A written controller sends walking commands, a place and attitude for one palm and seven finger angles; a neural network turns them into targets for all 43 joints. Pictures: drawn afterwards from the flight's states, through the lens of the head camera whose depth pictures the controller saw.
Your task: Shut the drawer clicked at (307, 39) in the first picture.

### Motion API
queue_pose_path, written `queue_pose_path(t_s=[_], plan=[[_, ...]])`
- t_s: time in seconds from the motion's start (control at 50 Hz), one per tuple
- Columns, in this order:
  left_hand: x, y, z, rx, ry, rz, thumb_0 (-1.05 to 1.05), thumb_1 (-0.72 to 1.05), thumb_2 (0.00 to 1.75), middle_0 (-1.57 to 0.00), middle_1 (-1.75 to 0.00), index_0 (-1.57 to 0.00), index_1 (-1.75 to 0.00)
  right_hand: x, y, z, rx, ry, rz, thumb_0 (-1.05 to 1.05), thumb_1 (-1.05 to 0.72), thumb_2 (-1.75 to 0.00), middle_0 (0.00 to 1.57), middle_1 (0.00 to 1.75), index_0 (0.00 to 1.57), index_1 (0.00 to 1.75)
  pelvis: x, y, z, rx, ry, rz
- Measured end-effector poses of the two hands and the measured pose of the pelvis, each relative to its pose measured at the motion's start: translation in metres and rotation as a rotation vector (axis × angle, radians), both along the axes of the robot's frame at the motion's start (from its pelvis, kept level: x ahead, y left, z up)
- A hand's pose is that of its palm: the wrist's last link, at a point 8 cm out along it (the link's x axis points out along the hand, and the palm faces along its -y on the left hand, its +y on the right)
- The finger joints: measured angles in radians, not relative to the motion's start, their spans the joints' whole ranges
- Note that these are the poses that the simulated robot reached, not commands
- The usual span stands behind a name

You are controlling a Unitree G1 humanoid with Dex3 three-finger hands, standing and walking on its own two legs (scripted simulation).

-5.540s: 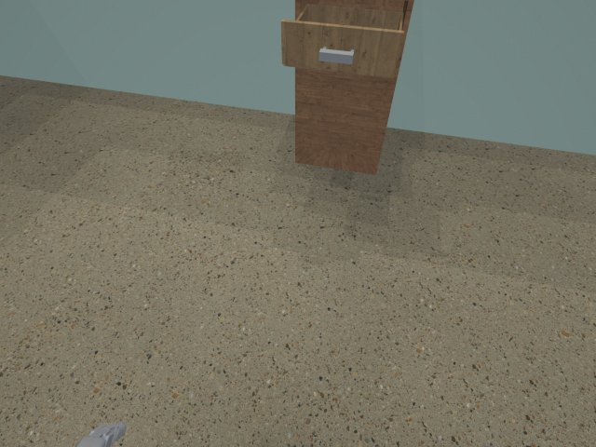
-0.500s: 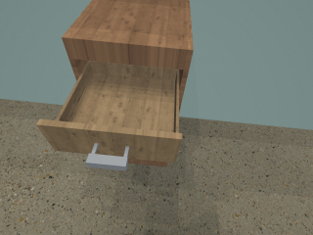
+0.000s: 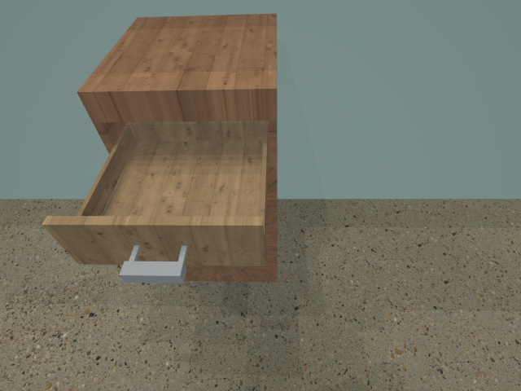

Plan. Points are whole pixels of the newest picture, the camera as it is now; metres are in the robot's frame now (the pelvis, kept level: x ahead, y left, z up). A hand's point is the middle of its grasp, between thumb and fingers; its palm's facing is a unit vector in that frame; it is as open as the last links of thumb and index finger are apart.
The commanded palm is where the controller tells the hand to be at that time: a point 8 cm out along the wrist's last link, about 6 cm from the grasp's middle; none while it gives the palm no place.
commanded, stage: come to a stop and stand still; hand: left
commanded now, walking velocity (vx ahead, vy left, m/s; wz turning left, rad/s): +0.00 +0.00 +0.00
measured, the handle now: (157, 261) +0.34 +0.21 -0.03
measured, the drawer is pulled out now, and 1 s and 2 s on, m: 0.30 0.30 0.30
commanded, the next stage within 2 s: look again from close up in 0.40 s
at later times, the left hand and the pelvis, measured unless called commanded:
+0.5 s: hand out of the picture -0.03 +0.13 -0.18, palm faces +0.09 -0.98 -0.15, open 7.3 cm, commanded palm none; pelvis +0.01 -0.02 +0.00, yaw +1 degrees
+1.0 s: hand out of the picture +0.00 +0.24 -0.18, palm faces -0.01 -0.98 -0.21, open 7.4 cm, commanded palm none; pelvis -0.01 +0.06 +0.00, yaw -1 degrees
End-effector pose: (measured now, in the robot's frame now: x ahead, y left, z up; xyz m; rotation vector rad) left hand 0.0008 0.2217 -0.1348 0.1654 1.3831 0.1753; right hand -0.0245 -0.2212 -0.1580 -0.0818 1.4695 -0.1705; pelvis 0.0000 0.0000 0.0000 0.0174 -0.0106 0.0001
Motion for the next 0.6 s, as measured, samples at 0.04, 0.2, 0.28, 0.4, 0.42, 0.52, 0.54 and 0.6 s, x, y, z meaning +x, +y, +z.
queue_pose_path(t_s=[0.04,0.2,0.28,0.4,0.42,0.52,0.54,0.6], plan=[[-0.002,-0.008,-0.001,-0.001,0.004,0.003,0.00,0.92,0.90,-0.20,-0.30,-0.20,-0.30,-0.004,-0.003,0.000,0.004,0.006,-0.001,0.00,-0.91,-0.90,0.19,0.30,0.20,0.30,0.001,-0.006,0.000,-0.002,-0.004,0.000],[-0.018,-0.035,-0.012,-0.040,0.033,0.049,0.01,0.93,0.90,-0.20,-0.30,-0.20,-0.30,-0.006,-0.009,0.001,0.007,0.035,0.028,0.00,-0.91,-0.90,0.19,0.30,0.20,0.30,0.001,-0.023,-0.003,-0.013,-0.021,0.022],[-0.028,-0.046,-0.013,-0.065,0.063,0.065,0.00,0.92,0.90,-0.20,-0.30,-0.20,-0.30,0.000,-0.010,0.003,0.003,0.033,0.037,0.00,-0.91,-0.90,0.19,0.30,0.20,0.30,0.002,-0.026,-0.002,-0.016,-0.019,0.022],[-0.038,-0.050,-0.014,-0.082,0.098,0.084,0.00,0.91,0.90,-0.20,-0.30,-0.20,-0.30,0.013,-0.009,0.005,-0.010,0.015,0.045,0.00,-0.91,-0.90,0.19,0.30,0.20,0.30,0.007,-0.022,-0.001,-0.017,-0.015,0.021],[-0.038,-0.050,-0.014,-0.083,0.102,0.086,0.00,0.91,0.90,-0.20,-0.30,-0.20,-0.30,0.015,-0.009,0.005,-0.012,0.011,0.046,0.00,-0.91,-0.90,0.19,0.30,0.20,0.30,0.008,-0.021,-0.001,-0.016,-0.014,0.020],[-0.037,-0.041,-0.013,-0.071,0.097,0.084,0.00,0.91,0.90,-0.20,-0.30,-0.20,-0.30,0.028,-0.005,0.006,-0.025,-0.012,0.056,0.01,-0.91,-0.90,0.19,0.30,0.20,0.30,0.012,-0.014,-0.001,-0.018,-0.008,0.013],[-0.036,-0.038,-0.012,-0.063,0.086,0.076,0.00,0.91,0.90,-0.20,-0.30,-0.20,-0.30,0.031,-0.005,0.007,-0.029,-0.021,0.056,0.01,-0.92,-0.90,0.19,0.30,0.20,0.30,0.011,-0.011,-0.001,-0.022,-0.002,0.007],[-0.033,-0.024,-0.010,-0.052,0.065,0.035,0.00,0.90,0.90,-0.20,-0.30,-0.20,-0.30,0.043,-0.003,0.007,-0.042,-0.088,0.044,0.01,-0.93,-0.90,0.19,0.30,0.20,0.30,0.008,0.002,-0.003,-0.033,0.006,-0.009]])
